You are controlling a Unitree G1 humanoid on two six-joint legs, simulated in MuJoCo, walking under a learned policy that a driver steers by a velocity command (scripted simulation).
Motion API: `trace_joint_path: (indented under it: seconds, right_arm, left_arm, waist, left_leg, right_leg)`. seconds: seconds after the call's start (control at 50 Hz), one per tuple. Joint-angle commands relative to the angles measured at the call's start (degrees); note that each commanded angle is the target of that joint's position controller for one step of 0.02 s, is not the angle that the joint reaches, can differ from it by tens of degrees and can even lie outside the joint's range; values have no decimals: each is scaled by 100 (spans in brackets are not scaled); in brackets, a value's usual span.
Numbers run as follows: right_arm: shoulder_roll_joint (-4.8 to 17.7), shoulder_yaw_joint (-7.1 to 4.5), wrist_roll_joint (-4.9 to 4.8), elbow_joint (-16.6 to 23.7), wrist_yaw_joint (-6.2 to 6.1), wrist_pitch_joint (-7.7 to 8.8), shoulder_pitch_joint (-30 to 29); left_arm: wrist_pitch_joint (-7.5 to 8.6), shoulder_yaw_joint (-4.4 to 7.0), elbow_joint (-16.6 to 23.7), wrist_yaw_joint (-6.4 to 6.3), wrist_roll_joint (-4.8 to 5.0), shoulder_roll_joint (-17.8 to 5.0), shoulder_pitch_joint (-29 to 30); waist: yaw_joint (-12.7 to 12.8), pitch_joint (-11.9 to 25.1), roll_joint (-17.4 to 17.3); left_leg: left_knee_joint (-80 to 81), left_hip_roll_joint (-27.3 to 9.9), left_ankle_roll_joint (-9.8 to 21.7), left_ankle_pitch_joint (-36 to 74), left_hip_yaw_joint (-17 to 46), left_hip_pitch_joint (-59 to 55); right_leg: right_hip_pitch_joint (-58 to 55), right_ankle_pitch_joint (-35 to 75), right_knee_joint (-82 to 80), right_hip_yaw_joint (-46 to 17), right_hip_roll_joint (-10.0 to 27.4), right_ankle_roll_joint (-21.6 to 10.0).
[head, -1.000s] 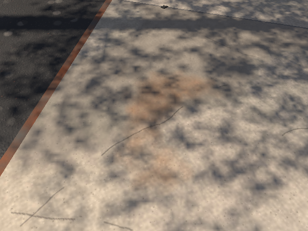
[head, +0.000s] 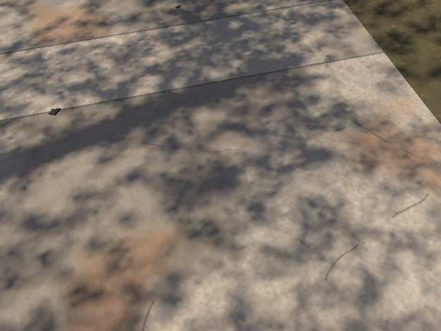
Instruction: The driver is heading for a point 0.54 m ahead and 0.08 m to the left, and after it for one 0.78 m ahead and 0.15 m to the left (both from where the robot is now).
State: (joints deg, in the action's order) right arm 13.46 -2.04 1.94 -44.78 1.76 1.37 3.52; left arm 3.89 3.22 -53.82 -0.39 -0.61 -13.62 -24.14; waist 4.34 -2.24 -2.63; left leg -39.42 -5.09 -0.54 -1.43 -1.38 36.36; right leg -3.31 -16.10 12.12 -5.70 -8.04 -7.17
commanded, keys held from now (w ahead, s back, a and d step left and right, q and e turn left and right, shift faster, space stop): w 0.56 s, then q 0.44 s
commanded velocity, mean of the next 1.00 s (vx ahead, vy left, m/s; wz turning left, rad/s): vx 0.38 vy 0.00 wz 0.09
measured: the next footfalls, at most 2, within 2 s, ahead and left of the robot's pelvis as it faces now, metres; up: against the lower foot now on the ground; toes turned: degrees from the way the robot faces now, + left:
left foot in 0.10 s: +0.24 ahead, +0.12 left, +0.00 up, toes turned +1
right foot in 0.66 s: +0.51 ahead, -0.09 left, +0.00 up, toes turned -3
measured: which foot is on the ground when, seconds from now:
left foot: up 0.00-0.08, down 0.10-0.66, up 0.68-1.00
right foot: down 0.00-0.12, up 0.14-0.64, down 0.66-1.00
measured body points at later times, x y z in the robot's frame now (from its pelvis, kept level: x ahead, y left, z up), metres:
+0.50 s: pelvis +0.27 +0.04 +0.01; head +0.29 +0.04 +0.46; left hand +0.43 +0.27 -0.12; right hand +0.22 -0.21 -0.13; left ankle +0.20 +0.11 -0.74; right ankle +0.41 -0.12 -0.69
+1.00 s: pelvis +0.43 -0.02 +0.00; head +0.47 -0.02 +0.45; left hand +0.46 +0.25 -0.12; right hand +0.56 -0.26 -0.14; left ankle +0.46 +0.12 -0.68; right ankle +0.47 -0.09 -0.74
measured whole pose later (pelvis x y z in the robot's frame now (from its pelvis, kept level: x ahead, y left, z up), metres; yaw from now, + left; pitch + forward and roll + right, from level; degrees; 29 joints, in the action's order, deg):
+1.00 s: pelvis +0.43 -0.02 +0.00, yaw +10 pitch +0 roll +0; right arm 14.5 -4.2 1.8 -48.3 1.1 -3.3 11.6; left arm 2.5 1.9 -50.0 -1.9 -1.3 -12.6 -14.1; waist -0.3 -4.0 -1.7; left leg -53.2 -2.6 -0.3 -15.5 -2.2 30.7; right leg 13.0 -9.7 22.3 13.6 2.1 -4.1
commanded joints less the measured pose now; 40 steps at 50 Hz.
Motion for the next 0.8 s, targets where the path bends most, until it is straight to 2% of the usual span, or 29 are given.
trace_joint_path:
  seconds: [0.02, 0.06, 0.08, 0.1, 0.12, 0.14, 0.16, 0.18, 0.2, 0.24, 0.26, 0.3, 0.34, 0.38, 0.46, 0.52, 0.56, 0.58, 0.6, 0.62, 0.64, 0.66, 0.68, 0.7, 0.72, 0.74, 0.76, 0.78, 0.8]
  right_arm:
    - [443, -52, -37, 659, 13, 165, -834]
    - [581, -110, -55, 495, -37, 206, -183]
    - [709, -174, -72, 297, -98, 232, 445]
    - [807, -234, -49, 23, -169, 281, 1347]
    - [1181, -329, 86, -128, -258, 317, 2275]
    - [1729, -470, 170, -190, -211, 291, 2414]
    - [1270, -385, -58, -169, -127, 221, 1974]
    - [881, -289, -110, -66, -105, 217, 1375]
    - [621, -218, -79, -71, -85, 250, 1143]
    - [449, -139, -83, -235, -120, 322, 1149]
    - [464, -133, -98, -320, -118, 368, 1267]
    - [565, -158, -144, -469, -104, 443, 1526]
    - [647, -177, -155, -562, -103, 455, 1699]
    - [623, -165, -162, -652, -103, 440, 1891]
    - [657, -164, -169, -799, -107, 435, 2212]
    - [692, -163, -136, -904, -132, 418, 2429]
    - [734, -171, -106, -957, -163, 395, 2455]
    - [707, -161, -95, -991, -184, 376, 2435]
    - [722, -159, -87, -1013, -207, 356, 2372]
    - [754, -163, -107, -1014, -226, 342, 2292]
    - [731, -144, -182, -992, -229, 336, 2199]
    - [533, -73, -275, -765, -237, 368, 2174]
    - [-87, 52, -507, -742, -288, 307, 3103]
    - [656, -161, -304, -875, -388, 181, 2780]
    - [593, -196, -259, -776, -372, 147, 2368]
    - [484, -191, -195, -738, -337, 115, 2136]
    - [452, -221, -124, -731, -287, 34, 2019]
    - [395, -234, -65, -732, -228, -69, 2116]
    - [332, -247, -47, -727, -193, -151, 2162]
  left_arm:
    - [51, 140, 82, -71, -55, -858, -428]
    - [83, 147, 110, -94, -69, -971, -148]
    - [93, 158, 98, -82, -91, -1034, -75]
    - [98, 152, 102, -56, -74, -1043, 31]
    - [125, 76, 256, -29, -33, -792, -33]
    - [108, 16, 258, 4, 177, -325, -836]
    - [85, 80, 189, -17, -36, -774, -604]
    - [76, 89, 283, 12, -56, -756, -137]
    - [82, 48, 359, 50, -69, -654, 189]
    - [-25, 20, 391, 125, -143, -528, 231]
    - [-79, 4, 362, 159, -160, -461, 169]
    - [-136, -20, 400, 202, -177, -395, 300]
    - [-163, -48, 552, 229, -179, -372, 782]
    - [-167, -76, 729, 242, -164, -355, 1320]
    - [-135, -172, 976, 261, -119, -204, 2133]
    - [-112, -187, 1099, 244, -96, -238, 2532]
    - [-87, -169, 1167, 229, -94, -306, 2634]
    - [-55, -160, 1164, 209, -107, -310, 2587]
    - [-7, -141, 1086, 176, -126, -327, 2318]
    - [61, -103, 885, 128, -156, -388, 1749]
    - [167, -48, 620, 64, -230, -520, 944]
    - [243, 54, 478, -24, -367, -967, 95]
    - [159, 203, 540, -6, -302, -1507, 46]
    - [58, 183, 625, 20, -23, -1194, 122]
    - [52, 66, 685, 9, -6, -828, 629]
    - [51, -23, 734, -14, -26, -524, 993]
    - [54, -71, 736, -59, -19, -371, 1122]
    - [37, -76, 728, -104, -1, -361, 1213]
    - [49, -72, 734, -117, -13, -392, 1190]
  waist:
    - [59, -208, 691]
    - [-318, -37, 755]
    - [-584, 277, 745]
    - [-1027, 737, 553]
    - [-1310, 1434, 37]
    - [-881, 1912, -1357]
    - [-745, 1468, -543]
    - [-572, 605, -94]
    - [-535, 252, 217]
    - [-316, 105, -77]
    - [-276, 159, -183]
    - [-254, 151, -163]
    - [-322, -11, -127]
    - [-437, -153, -106]
    - [-648, -209, -129]
    - [-765, -228, -157]
    - [-738, -248, -191]
    - [-689, -281, -158]
    - [-554, -183, -160]
    - [-332, 80, -145]
    - [12, 543, 34]
    - [233, 1330, 507]
    - [-97, 2349, 1764]
    - [12, 2330, 802]
    - [-195, 1536, 711]
    - [-334, 942, 656]
    - [-429, 615, 762]
    - [-569, 511, 889]
    - [-625, 558, 864]
  left_leg:
    - [524, 241, 241, -114, -142, 106]
    - [833, 510, 464, -535, -195, -907]
    - [945, 711, 574, -737, -248, -1637]
    - [1308, 671, 717, -469, -214, -2763]
    - [1328, -452, 988, -994, 994, -4177]
    - [1933, -1917, 1831, -1107, 3843, -5319]
    - [2371, -1756, 1780, -1650, 4342, -4770]
    - [2446, -1574, 1663, -1788, 3306, -3930]
    - [2617, -1273, 1516, -1305, 2635, -3364]
    - [2853, -806, 1237, -533, 1738, -2807]
    - [2910, -741, 1229, -177, 1533, -2741]
    - [3042, -682, 1286, 204, 1256, -2753]
    - [3262, -635, 1314, 126, 1060, -2811]
    - [3373, -537, 1283, 229, 874, -2939]
    - [3304, -418, 1152, 730, 530, -3145]
    - [3114, -543, 1132, 1122, 485, -3521]
    - [2931, -704, 1105, 1434, 527, -3800]
    - [2669, -719, 1054, 1998, 556, -3852]
    - [2264, -682, 967, 2789, 558, -3908]
    - [1626, -552, 853, 3492, 559, -3937]
    - [676, -275, 686, 3278, 405, -3601]
    - [-721, 34, 520, 1260, 266, -2497]
    - [-2711, 946, 327, -3392, -133, -965]
    - [-3220, 792, 364, -3340, 391, -842]
    - [-3247, 589, 349, -2987, 479, -659]
    - [-2987, 395, 301, -2664, 411, -589]
    - [-2778, 278, 244, -2414, 407, -695]
    - [-2714, 269, 160, -2237, 323, -940]
    - [-2751, 332, 120, -2089, 259, -1126]
  right_leg:
    - [-365, 3844, 173, -713, 1758, -428]
    - [-245, 5052, 643, -565, 1769, -254]
    - [-229, 5700, 1315, -487, 1688, -183]
    - [101, 5487, 2377, -273, 1462, -94]
    - [1113, 3702, 3958, -88, 1140, -21]
    - [2994, -865, 5967, 334, -24, 234]
    - [3514, -1109, 6421, -161, 249, 128]
    - [3672, -611, 6312, -126, 557, 142]
    - [3603, -315, 6007, -50, 758, 162]
    - [3255, -124, 5504, 83, 1015, 258]
    - [3139, -69, 5398, 164, 1035, 312]
    - [3312, 67, 5182, 320, 1130, 412]
    - [3737, 427, 4815, 462, 1296, 522]
    - [4056, 812, 4260, 588, 1397, 625]
    - [3878, 1452, 2978, 821, 1311, 692]
    - [3721, 1506, 2409, 913, 1182, 612]
    - [3609, 1254, 2168, 901, 1120, 490]
    - [3414, 1111, 2021, 877, 1045, 430]
    - [3046, 959, 1854, 878, 904, 368]
    - [2408, 1053, 1541, 903, 720, 289]
    - [1276, 1865, 1094, 860, 800, 176]
    - [-314, 3558, 1426, -112, 1983, -34]
    - [-1780, 5877, 1645, -1885, 3780, -1024]
    - [-1200, 6057, 1543, -1743, 3469, -1043]
    - [-505, 5858, 1328, -956, 3200, -851]
    - [172, 5372, 1024, -477, 2910, -595]
    - [661, 4983, 788, -124, 2684, -401]
    - [1085, 4705, 613, 176, 2533, -326]
    - [1291, 4739, 545, 362, 2491, -320]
